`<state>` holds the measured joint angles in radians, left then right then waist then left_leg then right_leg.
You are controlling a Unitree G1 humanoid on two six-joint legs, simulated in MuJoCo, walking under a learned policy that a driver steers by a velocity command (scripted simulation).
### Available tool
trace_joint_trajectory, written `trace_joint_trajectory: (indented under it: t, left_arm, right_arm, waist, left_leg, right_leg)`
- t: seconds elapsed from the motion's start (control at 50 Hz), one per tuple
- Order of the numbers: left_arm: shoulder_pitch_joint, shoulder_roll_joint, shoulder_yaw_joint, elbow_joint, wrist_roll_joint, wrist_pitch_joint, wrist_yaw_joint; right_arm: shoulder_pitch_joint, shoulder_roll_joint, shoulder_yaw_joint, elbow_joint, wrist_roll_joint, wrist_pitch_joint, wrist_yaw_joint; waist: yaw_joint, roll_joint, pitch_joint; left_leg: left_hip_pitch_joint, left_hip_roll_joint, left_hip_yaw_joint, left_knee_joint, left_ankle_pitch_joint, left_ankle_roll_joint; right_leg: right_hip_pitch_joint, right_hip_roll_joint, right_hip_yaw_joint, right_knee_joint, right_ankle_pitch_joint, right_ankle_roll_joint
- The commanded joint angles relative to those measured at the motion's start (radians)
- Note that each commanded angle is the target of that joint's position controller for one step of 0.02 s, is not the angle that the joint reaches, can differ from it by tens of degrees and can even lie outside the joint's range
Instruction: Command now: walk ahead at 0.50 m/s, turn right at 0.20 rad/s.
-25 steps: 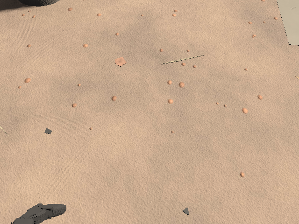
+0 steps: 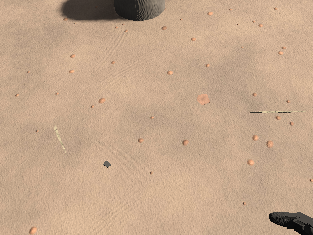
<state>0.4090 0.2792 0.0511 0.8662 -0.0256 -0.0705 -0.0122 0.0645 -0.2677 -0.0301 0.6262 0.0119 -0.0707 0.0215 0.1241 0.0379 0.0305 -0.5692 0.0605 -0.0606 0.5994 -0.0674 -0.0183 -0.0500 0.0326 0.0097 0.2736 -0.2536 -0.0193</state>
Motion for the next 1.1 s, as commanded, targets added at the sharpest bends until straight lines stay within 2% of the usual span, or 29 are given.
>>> trace_joint_trajectory:
  t: [0.02, 0.06, 0.08, 0.1, 0.12, 0.14, 0.16, 0.18, 0.22, 0.3, 0.38, 0.5, 0.54, 0.56, 0.58, 0.6, 0.62, 0.64, 0.66, 0.68, 0.7, 0.74, 0.76, 0.84, 0.94, 1.02, 1.06, 1.08, 1.1]
  left_arm:
    - [-0.024, 0.194, 0.044, -0.053, -0.009, 0.0, 0.01]
    - [-0.036, 0.194, 0.043, -0.051, -0.008, 0.007, 0.015]
    - [-0.035, 0.163, 0.032, -0.054, 0.001, 0.006, 0.014]
    - [-0.05, 0.089, 0.005, -0.089, 0.026, 0.001, 0.012]
    - [0.066, 0.016, -0.016, -0.114, 0.005, -0.013, 0.016]
    - [0.031, 0.121, 0.01, -0.098, -0.017, -0.014, 0.019]
    - [-0.04, 0.158, 0.025, -0.112, -0.024, -0.011, 0.017]
    - [-0.068, 0.146, 0.026, -0.112, -0.016, -0.005, 0.019]
    - [-0.081, 0.114, 0.029, -0.116, -0.005, 0.013, 0.015]
    - [-0.129, 0.063, 0.022, -0.151, 0.001, 0.04, 0.008]
    - [-0.23, 0.045, 0.01, -0.189, 0.003, 0.036, -0.016]
    - [-0.392, 0.066, 0.01, -0.27, 0.005, 0.039, -0.046]
    - [-0.373, 0.091, 0.023, -0.285, 0.008, 0.044, -0.049]
    - [-0.306, 0.117, 0.039, -0.276, 0.009, 0.048, -0.048]
    - [-0.159, 0.159, 0.067, -0.238, 0.005, 0.052, -0.041]
    - [0.02, 0.236, 0.104, -0.191, 0.001, 0.062, -0.023]
    - [-0.007, 0.361, 0.121, -0.197, -0.011, 0.057, -0.012]
    - [0.015, 0.29, 0.095, -0.24, -0.002, 0.038, -0.018]
    - [-0.014, 0.228, 0.077, -0.226, 0.008, 0.021, -0.024]
    - [-0.062, 0.205, 0.069, -0.226, 0.006, 0.012, -0.023]
    - [-0.132, 0.173, 0.06, -0.237, 0.008, 0.011, -0.02]
    - [-0.193, 0.143, 0.048, -0.265, 0.026, 0.009, -0.012]
    - [-0.194, 0.147, 0.05, -0.263, 0.023, 0.006, -0.008]
    - [-0.14, 0.178, 0.059, -0.234, 0.012, 0.006, 0.017]
    - [-0.064, 0.188, 0.063, -0.197, 0.001, 0.019, 0.029]
    - [-0.032, 0.164, 0.058, -0.17, 0.004, 0.027, 0.034]
    - [-0.041, 0.155, 0.056, -0.164, 0.007, 0.034, 0.032]
    - [-0.044, 0.127, 0.045, -0.166, 0.012, 0.033, 0.029]
    - [-0.043, 0.085, 0.026, -0.183, 0.025, 0.032, 0.026]
  right_arm:
    - [-0.06, -0.089, -0.029, -0.086, 0.008, -0.029, 0.008]
    - [0.033, -0.123, -0.049, -0.056, 0.005, -0.033, 0.002]
    - [0.144, -0.164, -0.07, -0.028, -0.003, -0.033, -0.008]
    - [0.312, -0.237, -0.09, -0.012, -0.025, -0.03, -0.021]
    - [0.355, -0.292, -0.1, 0.008, -0.031, -0.014, -0.017]
    - [0.342, -0.2, -0.081, 0.013, -0.021, -0.013, -0.012]
    - [0.29, -0.152, -0.065, 0.015, -0.011, -0.015, -0.012]
    - [0.229, -0.121, -0.054, 0.016, -0.014, -0.018, -0.008]
    - [0.158, -0.082, -0.045, 0.028, -0.023, -0.026, -0.005]
    - [0.14, -0.11, -0.063, 0.066, -0.023, -0.048, -0.013]
    - [0.155, -0.151, -0.076, 0.098, -0.02, -0.041, -0.025]
    - [0.227, -0.206, -0.096, 0.15, 0.009, -0.013, -0.03]
    - [0.224, -0.235, -0.104, 0.154, 0.017, 0.001, -0.033]
    - [0.219, -0.249, -0.107, 0.153, 0.021, 0.01, -0.035]
    - [0.206, -0.242, -0.103, 0.149, 0.025, 0.018, -0.038]
    - [0.226, -0.207, -0.087, 0.137, 0.006, 0.015, -0.043]
    - [0.314, -0.059, -0.039, 0.075, -0.039, -0.006, -0.031]
    - [0.234, -0.121, -0.041, 0.07, -0.008, -0.043, -0.02]
    - [0.133, -0.179, -0.056, 0.04, 0.032, -0.061, -0.013]
    - [0.116, -0.166, -0.05, 0.037, 0.024, -0.072, -0.018]
    - [0.119, -0.166, -0.053, 0.049, -0.004, -0.074, -0.026]
    - [0.148, -0.172, -0.062, 0.057, -0.02, -0.053, -0.026]
    - [0.154, -0.158, -0.06, 0.058, -0.024, -0.043, -0.025]
    - [0.045, -0.107, -0.042, 0.029, -0.03, -0.025, -0.026]
    - [-0.115, -0.093, -0.031, -0.011, -0.01, -0.04, -0.005]
    - [-0.109, -0.129, -0.042, -0.01, -0.007, -0.056, 0.012]
    - [-0.033, -0.142, -0.053, 0.009, -0.01, -0.063, 0.009]
    - [0.057, -0.168, -0.067, 0.032, -0.018, -0.067, 0.003]
    - [0.2, -0.213, -0.079, 0.046, -0.031, -0.069, -0.003]
  waist:
    - [-0.064, -0.131, 0.006]
    - [-0.132, -0.129, -0.035]
    - [-0.187, -0.11, -0.108]
    - [-0.258, 0.014, -0.262]
    - [-0.208, 0.283, -0.368]
    - [-0.229, 0.18, -0.288]
    - [-0.221, 0.13, -0.167]
    - [-0.192, 0.088, -0.113]
    - [-0.143, 0.095, -0.039]
    - [-0.118, 0.045, -0.001]
    - [-0.145, 0.02, 0.021]
    - [-0.185, 0.005, 0.064]
    - [-0.155, 0.029, 0.027]
    - [-0.112, 0.04, -0.024]
    - [-0.027, 0.024, -0.102]
    - [0.045, -0.047, -0.196]
    - [-0.077, -0.337, -0.261]
    - [-0.011, -0.216, -0.406]
    - [0.004, -0.15, -0.265]
    - [-0.034, -0.096, -0.177]
    - [-0.078, -0.061, -0.122]
    - [-0.132, -0.09, -0.098]
    - [-0.14, -0.084, -0.093]
    - [-0.112, -0.081, -0.037]
    - [-0.05, -0.113, -0.009]
    - [-0.057, -0.142, -0.015]
    - [-0.1, -0.167, -0.028]
    - [-0.144, -0.155, -0.089]
    - [-0.205, -0.072, -0.226]
  left_leg:
    - [0.127, -0.036, 0.014, -0.09, 0.023, 0.011]
    - [0.305, -0.049, 0.031, -0.157, 0.009, 0.043]
    - [0.488, -0.021, 0.015, -0.164, 0.0, 0.072]
    - [0.755, 0.179, -0.176, -0.135, -0.005, 0.136]
    - [0.952, 0.38, -0.554, -0.233, -0.204, 0.27]
    - [0.873, 0.349, -0.599, -0.292, -0.363, 0.269]
    - [0.771, 0.313, -0.452, -0.309, -0.341, 0.236]
    - [0.671, 0.266, -0.346, -0.335, -0.25, 0.215]
    - [0.523, 0.211, -0.194, -0.398, -0.105, 0.199]
    - [0.456, 0.213, -0.038, -0.463, 0.074, 0.217]
    - [0.47, 0.192, 0.102, -0.478, 0.122, 0.2]
    - [0.605, 0.234, 0.199, -0.426, 0.175, 0.158]
    - [0.646, 0.235, 0.233, -0.312, 0.449, 0.136]
    - [0.645, 0.225, 0.254, -0.191, 0.612, 0.122]
    - [0.587, 0.19, 0.289, 0.008, 0.676, 0.093]
    - [0.368, 0.149, 0.294, 0.296, 0.461, 0.047]
    - [-0.094, -0.049, 0.236, 0.663, -0.458, -0.025]
    - [-0.191, -0.08, -0.017, 0.783, -0.547, -0.011]
    - [-0.274, -0.035, -0.029, 0.775, -0.449, 0.012]
    - [-0.25, 0.006, -0.024, 0.695, -0.36, 0.027]
    - [-0.185, 0.038, -0.025, 0.608, -0.303, 0.022]
    - [-0.064, 0.06, -0.033, 0.526, -0.243, 0.009]
    - [-0.047, 0.056, -0.023, 0.491, -0.231, -0.005]
    - [-0.047, 0.021, -0.002, 0.25, -0.034, -0.052]
    - [0.06, -0.045, -0.004, -0.027, 0.167, -0.051]
    - [0.086, -0.043, -0.023, -0.105, 0.095, -0.01]
    - [0.187, -0.054, 0.011, -0.145, 0.03, 0.03]
    - [0.332, -0.046, 0.015, -0.167, 0.027, 0.065]
    - [0.574, 0.095, -0.127, -0.138, 0.018, 0.131]
  right_leg:
    - [-0.06, -0.255, 0.22, -0.047, 0.236, -0.156]
    - [-0.083, -0.234, 0.21, 0.052, 0.3, -0.122]
    - [-0.139, -0.177, 0.171, 0.2, 0.334, -0.09]
    - [-0.311, -0.103, 0.114, 0.506, 0.109, -0.047]
    - [-0.612, -0.003, 0.044, 0.798, -0.327, -0.002]
    - [-0.708, -0.05, 0.115, 0.931, -0.313, 0.004]
    - [-0.744, -0.084, 0.113, 0.955, -0.224, -0.001]
    - [-0.712, -0.115, 0.098, 0.94, -0.15, 0.006]
    - [-0.643, -0.155, 0.099, 0.883, -0.062, 0.018]
    - [-0.644, -0.168, 0.094, 0.794, 0.043, 0.042]
    - [-0.617, -0.158, 0.059, 0.567, 0.237, 0.035]
    - [-0.604, -0.13, -0.018, 0.382, 0.2, -0.025]
    - [-0.522, -0.078, -0.072, 0.366, 0.099, -0.063]
    - [-0.417, -0.034, -0.106, 0.36, 0.057, -0.087]
    - [-0.212, 0.017, -0.127, 0.305, 0.095, -0.121]
    - [0.098, -0.022, -0.008, 0.29, 0.124, -0.168]
    - [0.403, -0.289, 0.563, 0.192, -0.049, -0.349]
    - [0.455, -0.368, 0.836, 0.034, -0.191, -0.398]
    - [0.374, -0.346, 0.702, 0.006, -0.126, -0.343]
    - [0.238, -0.302, 0.58, 0.012, -0.036, -0.31]
    - [0.106, -0.265, 0.486, 0.012, 0.077, -0.282]
    - [-0.044, -0.222, 0.405, -0.028, 0.219, -0.275]
    - [-0.079, -0.215, 0.379, -0.04, 0.273, -0.282]
    - [-0.17, -0.158, 0.278, -0.058, 0.303, -0.254]
    - [-0.195, -0.135, 0.291, -0.031, 0.154, -0.201]
    - [-0.069, -0.189, 0.371, 0.066, 0.158, -0.182]
    - [-0.045, -0.186, 0.379, 0.134, 0.262, -0.161]
    - [-0.056, -0.136, 0.346, 0.246, 0.357, -0.136]
    - [-0.161, -0.081, 0.282, 0.501, 0.256, -0.101]
